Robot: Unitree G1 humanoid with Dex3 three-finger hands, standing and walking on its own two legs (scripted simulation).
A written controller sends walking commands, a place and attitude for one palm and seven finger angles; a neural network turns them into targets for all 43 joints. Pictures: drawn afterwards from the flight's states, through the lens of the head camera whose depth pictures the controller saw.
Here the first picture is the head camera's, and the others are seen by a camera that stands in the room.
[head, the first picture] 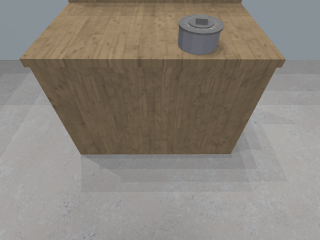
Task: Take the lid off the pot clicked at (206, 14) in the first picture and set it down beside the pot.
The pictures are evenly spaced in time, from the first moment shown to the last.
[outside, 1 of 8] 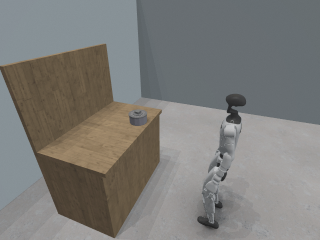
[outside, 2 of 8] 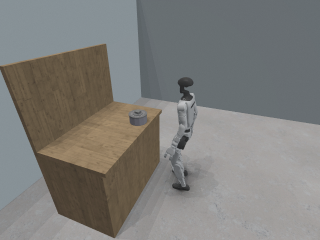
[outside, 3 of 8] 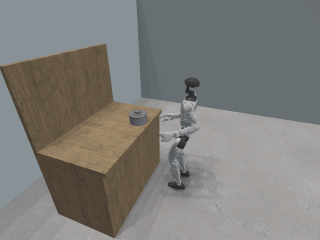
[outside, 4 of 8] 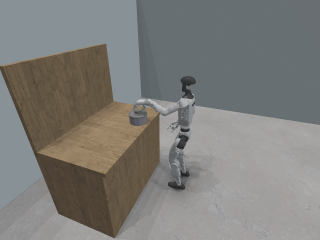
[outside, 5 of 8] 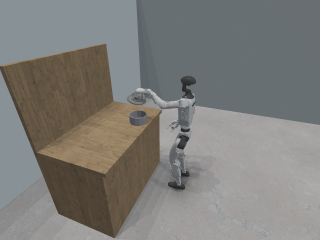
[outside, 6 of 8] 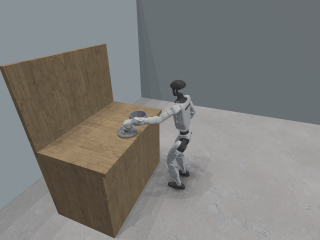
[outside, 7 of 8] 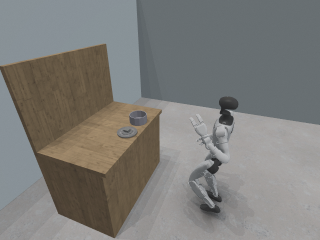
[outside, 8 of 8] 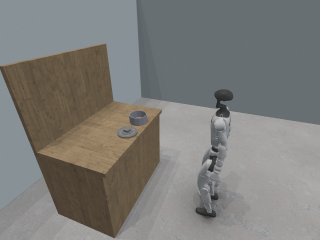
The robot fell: no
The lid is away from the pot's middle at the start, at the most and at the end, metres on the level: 0.00 0.24 0.23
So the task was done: yes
